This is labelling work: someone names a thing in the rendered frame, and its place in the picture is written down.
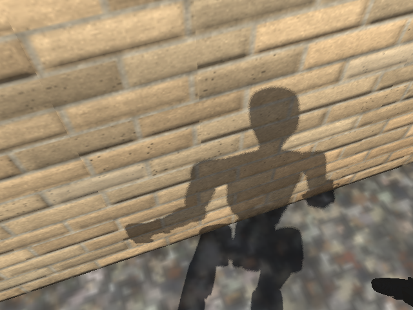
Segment robot right hand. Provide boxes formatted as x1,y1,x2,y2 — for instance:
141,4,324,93
371,277,413,307

